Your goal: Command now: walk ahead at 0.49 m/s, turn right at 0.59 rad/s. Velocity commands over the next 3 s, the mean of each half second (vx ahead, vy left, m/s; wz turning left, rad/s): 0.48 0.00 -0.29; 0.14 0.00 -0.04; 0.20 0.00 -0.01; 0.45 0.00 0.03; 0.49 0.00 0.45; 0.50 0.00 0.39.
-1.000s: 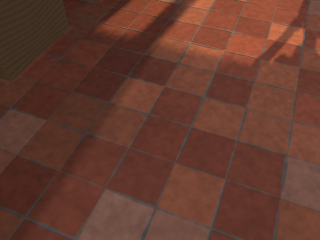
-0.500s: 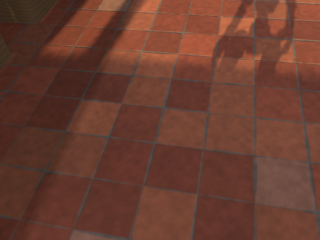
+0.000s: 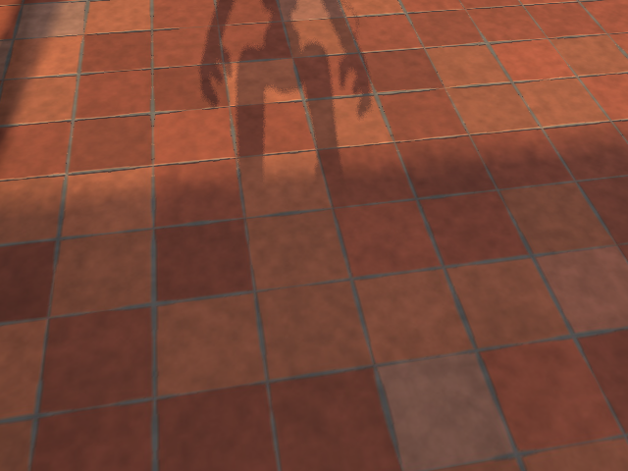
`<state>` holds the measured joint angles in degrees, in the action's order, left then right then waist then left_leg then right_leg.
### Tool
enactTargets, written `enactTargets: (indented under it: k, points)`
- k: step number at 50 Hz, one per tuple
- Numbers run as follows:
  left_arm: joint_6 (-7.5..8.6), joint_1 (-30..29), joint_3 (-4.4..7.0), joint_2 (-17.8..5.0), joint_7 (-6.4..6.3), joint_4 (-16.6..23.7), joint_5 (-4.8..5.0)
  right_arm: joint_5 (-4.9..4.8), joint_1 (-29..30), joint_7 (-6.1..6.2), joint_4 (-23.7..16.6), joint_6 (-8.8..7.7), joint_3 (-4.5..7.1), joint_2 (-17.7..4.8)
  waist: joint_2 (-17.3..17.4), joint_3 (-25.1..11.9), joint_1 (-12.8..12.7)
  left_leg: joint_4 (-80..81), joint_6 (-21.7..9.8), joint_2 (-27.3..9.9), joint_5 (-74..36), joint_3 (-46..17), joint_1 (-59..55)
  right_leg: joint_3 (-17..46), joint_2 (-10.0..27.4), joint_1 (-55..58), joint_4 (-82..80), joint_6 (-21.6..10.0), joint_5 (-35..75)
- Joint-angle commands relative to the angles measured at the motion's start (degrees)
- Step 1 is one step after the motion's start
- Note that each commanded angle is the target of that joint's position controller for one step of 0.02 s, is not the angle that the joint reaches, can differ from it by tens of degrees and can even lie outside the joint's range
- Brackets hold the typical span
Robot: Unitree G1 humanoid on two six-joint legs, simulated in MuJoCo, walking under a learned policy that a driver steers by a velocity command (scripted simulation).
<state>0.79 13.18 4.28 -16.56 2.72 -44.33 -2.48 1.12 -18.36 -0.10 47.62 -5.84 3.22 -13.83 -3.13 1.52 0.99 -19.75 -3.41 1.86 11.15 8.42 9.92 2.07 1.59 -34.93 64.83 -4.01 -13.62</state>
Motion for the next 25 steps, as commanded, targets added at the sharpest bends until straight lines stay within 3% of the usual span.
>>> enactTargets:
  k: [1,5,10,12,13,14,15,16,17,18,19,21,22,25]
  points:
    - [-0.08,-1.1,-0.51,0.0,0.91,4.2,-0.01,-0.08,-1.0,-0.24,-2.0,-1.35,0.62,-4.3,6.7,0.8,-1.3,11.9,-6.7,-16.7,-11.8,-9.8,-2.4,1.5,2.7,-6.8,-2.1,0.7,6.0]
    - [0.65,-9.3,-1.85,1.9,1.56,6.5,0.32,0.00,-4.0,-0.37,-0.2,-1.15,0.35,-4.7,6.9,2.2,0.4,11.4,-5.1,-14.1,-17.2,-2.8,-2.0,-2.0,1.5,-2.7,-17.3,0.5,14.1]
    - [1.08,-15.7,-2.36,1.3,1.31,8.1,-0.09,-0.08,-9.7,0.24,3.5,0.26,0.46,-7.2,7.2,3.9,2.1,9.2,-5.3,-16.9,-24.3,-1.8,-10.0,-6.8,-0.6,2.1,-29.2,-1.7,7.0]
    - [1.53,-12.8,-2.05,0.5,0.62,7.0,-0.53,-0.12,-10.7,0.54,4.9,1.16,0.52,-8.5,8.4,1.6,0.3,1.3,-4.9,-17.3,-41.3,-0.6,-13.6,-8.7,-3.6,8.2,-32.4,-3.7,1.2]
    - [2.10,-6.6,-1.58,-0.2,0.23,4.9,-0.75,-0.27,-10.8,0.65,5.5,1.65,0.46,-8.9,8.3,-2.0,-2.7,-7.0,-4.2,-16.6,-46.9,0.7,-13.6,-9.1,-5.5,16.0,-35.9,-5.0,1.6]
    - [2.77,2.8,-0.66,-2.2,-0.39,1.4,-1.42,-0.63,-10.7,0.76,5.5,1.90,0.12,-8.4,7.0,-7.7,-6.5,-18.1,-3.1,-15.0,-42.3,2.4,-7.8,-7.6,-5.1,29.9,-37.7,-6.6,3.8]
    - [3.05,12.0,0.77,-7.3,-1.38,-0.4,-2.62,-1.65,-10.5,0.38,2.7,1.64,-0.95,-4.8,0.2,-16.1,-9.6,-36.3,-1.3,-11.8,-21.1,3.1,8.7,9.5,9.2,48.4,-38.2,-10.8,-3.3]
    - [2.64,14.1,1.84,-11.7,-2.01,-1.0,-0.93,-1.89,-13.0,-0.38,0.9,1.50,-1.27,-2.2,-9.3,-21.3,-7.6,-53.7,0.6,-2.0,21.3,-0.1,25.7,35.6,23.7,57.8,-44.5,-17.2,2.6]
    - [2.34,12.9,1.74,-10.1,-2.44,-1.5,0.93,-1.00,-6.0,0.03,0.4,1.73,0.43,-7.4,-1.2,-16.2,-8.3,-56.3,0.0,-4.3,16.6,-8.0,30.8,31.0,20.3,53.9,-45.3,-15.3,8.4]
    - [2.65,8.7,1.00,-7.5,-2.52,-2.1,1.33,-1.37,-2.6,-0.21,-0.8,1.18,0.07,-6.0,-0.8,-8.8,-5.9,-53.8,-0.4,-6.3,11.3,-8.8,31.4,21.7,17.7,46.1,-46.4,-13.4,15.0]
    - [3.00,5.6,0.28,-4.6,-2.27,-2.1,1.30,-1.16,-2.3,-0.39,-0.3,1.03,-0.12,-5.1,1.3,-5.3,-3.6,-49.6,-0.4,-7.7,8.4,-8.9,28.6,16.4,14.8,39.3,-48.4,-11.0,18.3]
    - [3.69,2.2,-0.78,-1.1,-2.26,-2.4,1.72,0.44,-5.6,-0.72,1.7,2.66,-0.26,-3.4,0.3,-2.2,0.3,-45.2,1.0,-8.5,6.7,-8.6,22.1,9.4,11.1,30.3,-51.4,-8.5,24.7]
    - [4.22,2.5,-1.07,-0.5,-2.25,-2.9,1.75,0.74,-6.4,-0.89,2.2,3.40,-0.24,-2.5,0.5,-2.0,1.1,-44.6,1.6,-7.7,6.7,-8.0,20.1,7.5,10.6,28.4,-51.7,-8.7,32.3]
    - [5.03,4.5,-1.02,-2.0,-2.31,-5.2,2.10,0.97,-4.9,-1.10,2.2,4.19,-0.17,-1.3,0.0,-1.0,2.3,-40.3,3.0,-6.4,2.5,-6.7,19.9,1.7,9.0,26.5,-51.5,-8.7,46.7]
